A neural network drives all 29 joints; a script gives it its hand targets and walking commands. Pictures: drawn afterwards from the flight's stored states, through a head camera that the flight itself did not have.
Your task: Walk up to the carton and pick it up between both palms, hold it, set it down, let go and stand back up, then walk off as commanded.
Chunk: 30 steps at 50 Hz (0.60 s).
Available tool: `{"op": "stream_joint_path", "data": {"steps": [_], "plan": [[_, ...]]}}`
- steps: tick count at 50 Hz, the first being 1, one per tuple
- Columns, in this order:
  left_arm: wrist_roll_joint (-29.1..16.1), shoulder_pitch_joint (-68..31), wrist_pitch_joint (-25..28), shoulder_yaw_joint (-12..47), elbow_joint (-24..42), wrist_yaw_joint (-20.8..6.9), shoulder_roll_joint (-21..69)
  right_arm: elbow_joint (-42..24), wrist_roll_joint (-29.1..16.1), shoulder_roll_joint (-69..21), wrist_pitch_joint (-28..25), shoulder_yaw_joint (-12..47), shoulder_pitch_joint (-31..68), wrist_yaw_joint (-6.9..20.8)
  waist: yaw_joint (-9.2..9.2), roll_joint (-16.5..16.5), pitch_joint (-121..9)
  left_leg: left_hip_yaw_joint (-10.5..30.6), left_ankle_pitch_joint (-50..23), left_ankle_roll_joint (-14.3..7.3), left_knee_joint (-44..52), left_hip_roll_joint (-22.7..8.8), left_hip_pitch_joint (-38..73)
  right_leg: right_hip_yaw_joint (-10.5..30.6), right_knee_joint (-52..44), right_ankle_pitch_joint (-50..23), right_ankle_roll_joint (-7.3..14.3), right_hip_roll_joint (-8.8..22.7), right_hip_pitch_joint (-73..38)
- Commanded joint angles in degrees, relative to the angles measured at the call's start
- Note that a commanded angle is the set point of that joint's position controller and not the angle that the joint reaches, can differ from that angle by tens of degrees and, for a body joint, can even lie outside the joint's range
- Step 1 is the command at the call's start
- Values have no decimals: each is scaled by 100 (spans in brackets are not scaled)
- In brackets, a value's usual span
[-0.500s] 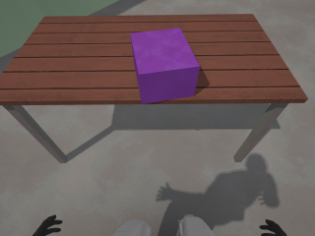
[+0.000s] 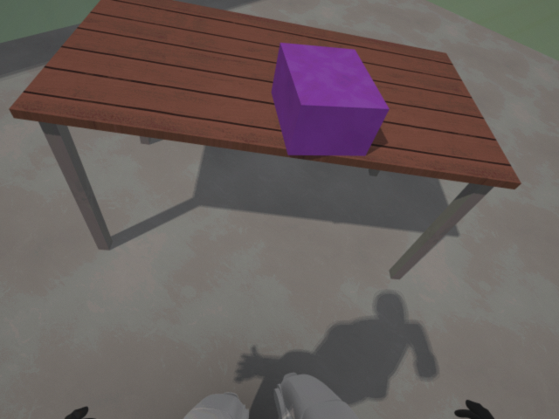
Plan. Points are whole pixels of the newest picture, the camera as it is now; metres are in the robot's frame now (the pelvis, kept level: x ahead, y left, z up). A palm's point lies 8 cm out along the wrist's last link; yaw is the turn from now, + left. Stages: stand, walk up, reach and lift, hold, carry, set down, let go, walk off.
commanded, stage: walk off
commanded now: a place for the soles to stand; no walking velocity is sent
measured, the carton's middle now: (323, 99) +0.83 -0.13 -0.02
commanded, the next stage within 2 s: none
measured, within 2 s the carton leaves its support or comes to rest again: neither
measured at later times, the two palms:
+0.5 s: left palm out of the picture +0.00 +0.33 -0.17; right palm out of the picture -0.02 -0.28 -0.06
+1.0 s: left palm out of the picture -0.01 +0.21 -0.15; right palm out of the picture -0.08 -0.43 -0.11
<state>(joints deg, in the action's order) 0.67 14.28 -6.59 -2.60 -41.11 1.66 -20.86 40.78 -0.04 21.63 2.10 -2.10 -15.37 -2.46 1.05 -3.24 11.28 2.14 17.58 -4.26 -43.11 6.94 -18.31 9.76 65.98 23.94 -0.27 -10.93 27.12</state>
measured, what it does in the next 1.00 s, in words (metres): steps to the right: right foot, then left foot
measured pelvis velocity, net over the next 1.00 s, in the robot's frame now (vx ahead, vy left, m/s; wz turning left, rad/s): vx -0.10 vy -0.11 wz -0.13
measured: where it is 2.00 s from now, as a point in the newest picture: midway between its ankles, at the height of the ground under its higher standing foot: outside the picture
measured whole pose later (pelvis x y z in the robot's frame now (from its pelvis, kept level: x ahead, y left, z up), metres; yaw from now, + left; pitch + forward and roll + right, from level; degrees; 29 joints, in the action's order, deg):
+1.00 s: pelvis -0.10 -0.11 -0.04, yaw -7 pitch -5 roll +3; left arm 1.5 18.0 -4.1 -6.3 -42.3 -2.6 -24.8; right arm 40.9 0.0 20.9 -3.1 -3.3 -23.1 -6.1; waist 3.5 -7.5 7.7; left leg 8.9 29.6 2.1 -56.3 -0.1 -22.4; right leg 8.7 60.9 33.1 -0.3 0.4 25.7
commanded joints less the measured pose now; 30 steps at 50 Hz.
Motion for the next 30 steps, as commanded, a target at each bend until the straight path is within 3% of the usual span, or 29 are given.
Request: {"op": "stream_joint_path", "data": {"steps": [1, 2, 4, 5, 6, 7, 8, 9, 10, 11, 12, 13, 14, 15, 16, 17, 18, 19, 20, 21, 22, 23, 24, 25, 26, 27, 28, 29, 30], "plan": [[132, 1418, -3, -802, -240, -90, -1609, -356, 99, 1378, -195, -708, 627, -171, 232, 1081, -594, 1804, 1489, 1912, 3318, -1274, 6, 101, 281, -110, 141, -34, -42], [161, 1654, -23, -845, -392, -116, -1685, -447, 121, 1397, -177, -767, 761, -188, 286, 1222, -572, 1748, 1393, 2166, 3655, -1264, -270, -167, 210, -64, 75, -66, -522], [168, 2124, -17, -970, -486, -108, -1739, -571, 125, 1374, -150, -787, 1122, -209, 557, 1369, -628, 1748, 508, 2246, 3525, -1331, -374, -214, -142, 120, 113, 32, -1143], [175, 2211, -10, -977, -587, -94, -1731, -550, 139, 1306, -149, -779, 1104, -215, 550, 1209, -824, 1669, 115, 2115, 3304, -1313, -83, -260, -629, 198, 143, 142, -1172], [184, 2111, -21, -1006, -483, -98, -1679, -523, 151, 1333, -148, -789, 929, -206, 473, 1332, -1015, 1569, -519, 1870, 2971, -1332, 328, -244, -1111, 291, 158, 259, -1133], [197, 2118, -8, -1043, -419, -154, -1638, -463, 118, 1390, -161, -805, 723, -258, 502, 1133, -1225, 1663, -567, 1524, 2615, -1354, 527, -283, -1593, 432, 269, 409, -1259], [183, 2197, 19, -1054, -447, -154, -1610, -475, 125, 1420, -157, -827, 887, -247, 638, 1055, -1249, 1650, -598, 1418, 2312, -1333, 636, -290, -2092, 301, 428, 599, -1240], [192, 2463, 26, -1096, -461, -180, -1683, -513, 84, 1520, -145, -876, 933, -246, 832, 956, -1107, 1243, -656, 1798, 2087, -932, 304, -591, -2775, 355, 665, 572, -1673], [164, 2588, 14, -1104, -464, -205, -1602, -466, 73, 1516, -133, -879, 1013, -235, 982, 840, -1072, 726, 176, 1778, 1239, -544, 77, -825, -3535, 200, 1063, 811, -1952], [161, 2095, 36, -1071, -341, -251, -1390, -355, 4, 1340, -132, -773, 659, -267, 842, 57, -1041, 368, 1976, 1395, 15, -118, -313, -472, -4119, -114, 1421, 995, -2035], [246, 652, 59, -927, 133, -249, -1227, -178, -80, 1067, -151, -705, -63, -246, 332, -1937, -826, 59, 2689, 792, -2401, 337, -266, 1197, -4368, 30, 1798, 1728, -760], [412, -550, 135, -862, 720, -254, -1318, -95, -98, 1306, -197, -751, -942, -270, -390, -1638, -617, 444, 2085, 634, -3706, -4, 254, 2382, -4741, 58, 2058, 2478, 620], [390, -1118, 212, -777, 844, -176, -1315, 44, -80, 1282, -220, -797, -1292, -225, -759, -1188, -542, 872, 1652, 439, -4138, -290, 770, 2077, -4622, -181, 1930, 2455, 1320], [377, -1507, 197, -763, 1159, -115, -1485, 2, -34, 1330, -224, -794, -1402, -211, -831, -1449, -247, 1149, 1604, 209, -4383, -473, 1615, 2186, -4500, 272, 1848, 2715, 2949], [332, -1712, 231, -747, 1218, -63, -1526, -29, 8, 1419, -267, -779, -1456, -227, -992, -1347, 59, 1637, 1699, -4, -3672, -872, 2182, 2367, -3987, 405, 1600, 2604, 3798], [319, -1615, 309, -656, 1149, -18, -1358, 34, 23, 1482, -322, -808, -1781, -223, -1300, -677, 321, 2397, 1959, -38, -1896, -1284, 2291, 2016, -2849, -23, 1147, 2036, 3764], [297, -1139, 304, -571, 980, -18, -1210, 133, 36, 1619, -382, -749, -1854, -216, -1209, 402, 195, 3016, 2270, -37, 938, -1534, 1541, 935, -1313, 256, 435, 877, 2676], [260, -395, 328, -528, 800, -80, -1015, 190, 102, 1757, -497, -740, -1760, -241, -756, 1162, 76, 4058, 1720, 405, 2363, -1916, 869, 761, -2, 549, 198, 179, 1813], [293, 226, 310, -597, 694, -136, -1138, 193, 53, 1890, -568, -754, -1475, -324, -279, 1256, -228, 4587, -132, 731, 2139, -2207, 938, 989, 500, 513, 225, 139, 1869], [304, 558, 256, -667, 608, -181, -1220, 238, 96, 1897, -610, -764, -1406, -450, -11, 746, -574, 3718, -1798, 882, 1385, -2086, 1302, 850, 626, 462, 206, 397, 1756], [319, 780, 146, -714, 717, -258, -1085, 117, 50, 1886, -640, -697, -1190, -587, 224, 478, -776, 3345, -2550, 778, 1129, -2171, 1100, 575, 673, 424, 157, 535, 1759], [382, 624, 109, -783, 595, -286, -1328, 19, -66, 2080, -615, -767, -942, -617, 71, 1026, -430, 4263, -1069, 917, 1944, -2314, 101, 844, 777, 371, 154, 485, 1442], [384, 424, 98, -867, 587, -310, -1527, -81, 10, 2115, -631, -756, -754, -625, 66, 981, -97, 4754, 268, 936, 2232, -2203, -475, 1046, 939, 335, 151, 400, 1266], [351, 353, 98, -910, 440, -341, -1662, 19, 89, 2008, -657, -729, -724, -603, 72, 917, 78, 4382, 1112, 1019, 2114, -1932, -527, 1106, 1005, 286, 127, 400, 1281], [355, 407, 90, -906, 385, -346, -1710, 22, 132, 1939, -670, -742, -722, -607, 107, 813, 111, 3891, 1112, 1044, 1995, -1860, -351, 1033, 1056, 26, 175, 508, 1446], [350, 587, 42, -886, 354, -371, -1626, 142, 77, 1846, -650, -727, -758, -621, 188, 943, 274, 3459, 1132, 1401, 2111, -1695, -478, 974, 998, -133, 195, 413, 1443], [330, 783, 2, -915, 292, -382, -1654, 195, 96, 1874, -642, -753, -791, -606, 184, 1098, 108, 3157, 1513, 1451, 2205, -1599, -397, 811, 916, -247, 180, 439, 1292], [329, 830, -5, -916, 173, -387, -1579, 110, 77, 1775, -664, -741, -678, -586, 196, 1059, 32, 3263, 2017, 1423, 2388, -1598, -306, 741, 959, -323, 157, 437, 1292], [365, 760, 19, -938, 154, -410, -1676, 73, 86, 1731, -667, -739, -739, -564, 156, 1022, 112, 3222, 2772, 1236, 2422, -1535, -462, 631, 1148, -448, 114, 435, 1202]]}}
